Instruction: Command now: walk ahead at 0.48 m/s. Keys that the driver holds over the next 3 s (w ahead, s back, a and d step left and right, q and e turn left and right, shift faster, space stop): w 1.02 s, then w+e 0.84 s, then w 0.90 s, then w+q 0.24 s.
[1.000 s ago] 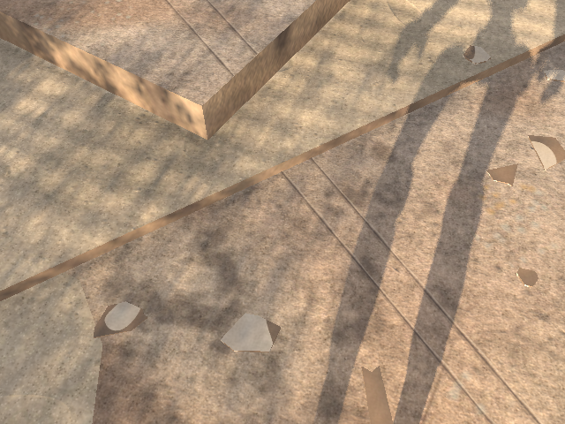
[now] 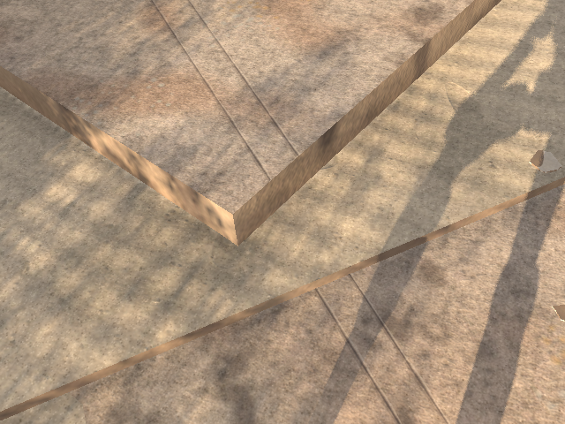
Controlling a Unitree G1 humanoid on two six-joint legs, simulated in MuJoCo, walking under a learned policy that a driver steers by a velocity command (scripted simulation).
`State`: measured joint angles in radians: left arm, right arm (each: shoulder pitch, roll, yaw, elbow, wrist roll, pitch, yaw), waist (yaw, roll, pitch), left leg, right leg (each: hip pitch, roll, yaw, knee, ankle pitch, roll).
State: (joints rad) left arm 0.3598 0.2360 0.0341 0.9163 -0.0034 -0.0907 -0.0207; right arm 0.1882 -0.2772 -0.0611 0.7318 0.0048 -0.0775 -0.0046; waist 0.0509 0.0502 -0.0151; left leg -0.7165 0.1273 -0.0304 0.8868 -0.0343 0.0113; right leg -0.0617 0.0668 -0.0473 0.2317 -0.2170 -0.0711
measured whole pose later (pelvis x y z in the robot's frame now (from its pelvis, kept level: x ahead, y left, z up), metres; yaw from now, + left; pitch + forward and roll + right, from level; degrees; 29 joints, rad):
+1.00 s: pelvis +0.56 -0.04 +0.00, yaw +0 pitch +2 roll -1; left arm 0.29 0.26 0.05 0.86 0.01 -0.10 -0.03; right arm 0.20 -0.30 -0.05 0.82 -0.01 -0.07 0.00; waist 0.03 0.05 0.01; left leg -0.60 0.11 -0.03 1.08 -0.25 0.02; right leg -0.20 0.06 -0.06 0.31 -0.15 -0.08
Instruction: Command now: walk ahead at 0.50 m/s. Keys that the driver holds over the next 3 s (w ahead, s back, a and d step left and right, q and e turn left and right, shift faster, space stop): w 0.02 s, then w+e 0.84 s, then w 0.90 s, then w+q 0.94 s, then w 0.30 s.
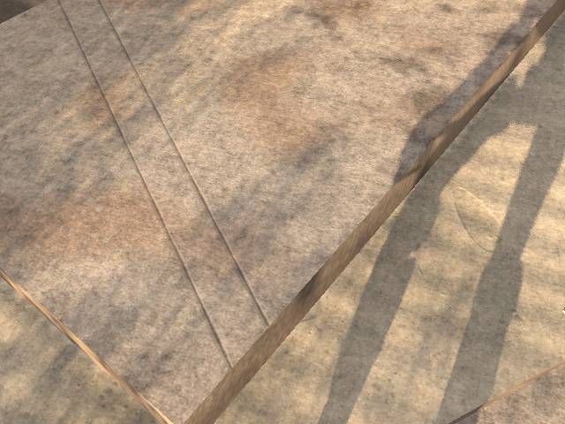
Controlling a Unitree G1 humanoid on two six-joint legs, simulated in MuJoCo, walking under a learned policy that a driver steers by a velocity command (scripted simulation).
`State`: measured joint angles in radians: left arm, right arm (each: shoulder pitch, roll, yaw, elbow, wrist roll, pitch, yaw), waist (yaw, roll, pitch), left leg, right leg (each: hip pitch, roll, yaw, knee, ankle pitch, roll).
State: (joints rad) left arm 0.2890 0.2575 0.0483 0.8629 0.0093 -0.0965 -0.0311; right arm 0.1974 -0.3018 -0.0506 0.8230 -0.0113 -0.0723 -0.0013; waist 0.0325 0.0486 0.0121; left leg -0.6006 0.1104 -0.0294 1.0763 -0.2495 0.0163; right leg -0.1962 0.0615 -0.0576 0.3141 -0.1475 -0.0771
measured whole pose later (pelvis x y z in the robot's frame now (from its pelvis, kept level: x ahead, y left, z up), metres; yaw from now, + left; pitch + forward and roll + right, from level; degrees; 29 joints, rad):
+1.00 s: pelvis +0.43 -0.11 -0.01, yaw -29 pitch +4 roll +3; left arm 0.51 0.12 0.01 0.90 0.00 -0.04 0.04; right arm -0.13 -0.16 0.00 0.63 0.02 -0.11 0.04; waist 0.08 0.02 0.02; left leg -0.76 0.02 0.07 0.80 -0.13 0.02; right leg 0.03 0.01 0.13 0.28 -0.36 -0.06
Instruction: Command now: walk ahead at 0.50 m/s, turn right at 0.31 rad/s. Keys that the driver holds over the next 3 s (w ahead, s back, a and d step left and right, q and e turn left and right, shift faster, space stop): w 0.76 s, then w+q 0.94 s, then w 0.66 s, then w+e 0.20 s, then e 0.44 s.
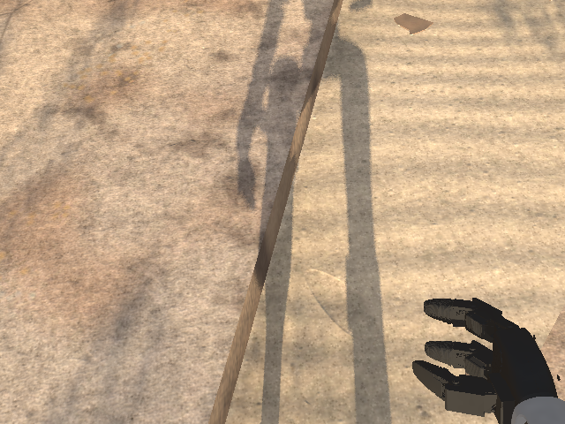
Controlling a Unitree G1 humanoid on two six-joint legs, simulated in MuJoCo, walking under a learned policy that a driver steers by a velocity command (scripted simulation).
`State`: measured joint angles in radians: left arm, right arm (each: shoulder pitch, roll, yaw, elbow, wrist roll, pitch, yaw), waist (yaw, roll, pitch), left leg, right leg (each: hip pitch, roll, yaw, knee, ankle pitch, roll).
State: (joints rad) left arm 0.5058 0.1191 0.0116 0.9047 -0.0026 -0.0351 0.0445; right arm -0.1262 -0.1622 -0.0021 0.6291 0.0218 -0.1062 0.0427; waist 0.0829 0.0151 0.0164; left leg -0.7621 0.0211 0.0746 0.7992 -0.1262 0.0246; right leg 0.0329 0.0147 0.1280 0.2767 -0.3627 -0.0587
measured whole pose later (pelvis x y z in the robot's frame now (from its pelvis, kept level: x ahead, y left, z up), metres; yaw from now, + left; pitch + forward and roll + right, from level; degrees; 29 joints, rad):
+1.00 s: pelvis +0.53 -0.07 +0.04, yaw +2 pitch +3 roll -2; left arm 0.34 0.24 0.06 0.89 0.01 -0.09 0.00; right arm 0.08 -0.25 -0.05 0.82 0.02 -0.06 0.03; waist 0.07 0.05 0.00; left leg -0.70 0.10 -0.03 0.68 0.06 0.03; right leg 0.03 0.06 -0.13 0.18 -0.26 -0.04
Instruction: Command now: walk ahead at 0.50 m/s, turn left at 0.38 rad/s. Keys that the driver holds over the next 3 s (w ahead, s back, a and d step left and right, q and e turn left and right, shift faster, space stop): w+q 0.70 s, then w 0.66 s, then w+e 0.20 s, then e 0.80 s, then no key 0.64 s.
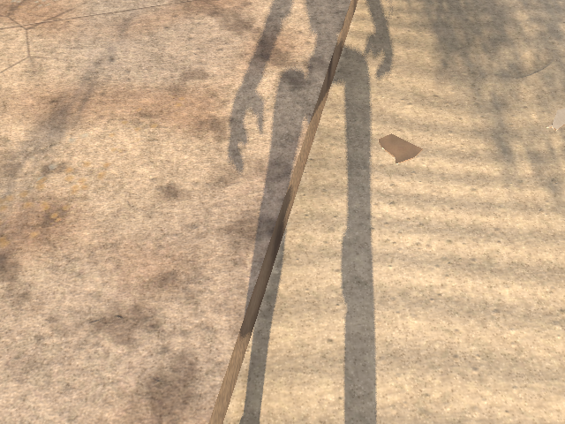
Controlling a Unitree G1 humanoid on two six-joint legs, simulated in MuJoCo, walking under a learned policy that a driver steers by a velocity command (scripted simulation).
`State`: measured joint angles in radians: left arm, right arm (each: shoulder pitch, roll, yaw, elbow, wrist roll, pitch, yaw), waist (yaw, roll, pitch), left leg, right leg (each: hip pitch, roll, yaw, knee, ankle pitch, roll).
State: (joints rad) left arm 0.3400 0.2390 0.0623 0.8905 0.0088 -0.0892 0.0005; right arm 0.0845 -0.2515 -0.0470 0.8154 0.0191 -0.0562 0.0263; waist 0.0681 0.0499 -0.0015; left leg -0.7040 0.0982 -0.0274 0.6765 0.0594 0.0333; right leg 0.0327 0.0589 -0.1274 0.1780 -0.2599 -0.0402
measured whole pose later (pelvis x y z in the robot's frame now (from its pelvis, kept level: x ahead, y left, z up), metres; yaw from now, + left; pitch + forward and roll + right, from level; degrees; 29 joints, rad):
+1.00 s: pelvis +0.50 +0.09 +0.00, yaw +30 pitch +3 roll +0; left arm 0.56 0.19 0.01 0.95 0.03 -0.10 0.00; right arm 0.02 -0.14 0.01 0.55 -0.03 0.02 -0.02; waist 0.02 0.03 -0.02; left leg -1.18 -0.06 -0.07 2.08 -0.51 0.12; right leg -0.08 -0.01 -0.15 0.36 -0.33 -0.02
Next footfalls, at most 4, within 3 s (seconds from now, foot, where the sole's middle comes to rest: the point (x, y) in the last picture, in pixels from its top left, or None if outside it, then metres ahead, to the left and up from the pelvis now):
0.14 left None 0.25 0.12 -0.78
0.60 right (328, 415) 0.50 -0.03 -0.78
1.14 left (189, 316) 0.66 0.31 -0.64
1.70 right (186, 199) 1.02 0.38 -0.64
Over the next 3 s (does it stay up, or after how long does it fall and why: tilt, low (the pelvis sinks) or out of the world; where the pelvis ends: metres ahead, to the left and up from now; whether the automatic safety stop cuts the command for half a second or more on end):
stays up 0.92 0.46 0.13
